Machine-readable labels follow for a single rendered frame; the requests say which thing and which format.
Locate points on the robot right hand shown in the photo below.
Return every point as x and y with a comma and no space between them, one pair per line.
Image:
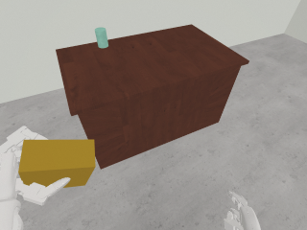
245,219

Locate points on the table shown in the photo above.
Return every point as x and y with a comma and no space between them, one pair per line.
146,90

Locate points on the sponge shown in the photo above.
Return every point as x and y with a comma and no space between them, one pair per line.
46,161

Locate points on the left robot forearm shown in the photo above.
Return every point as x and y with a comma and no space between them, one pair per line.
9,218

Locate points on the robot left hand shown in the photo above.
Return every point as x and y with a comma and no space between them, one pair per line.
10,185

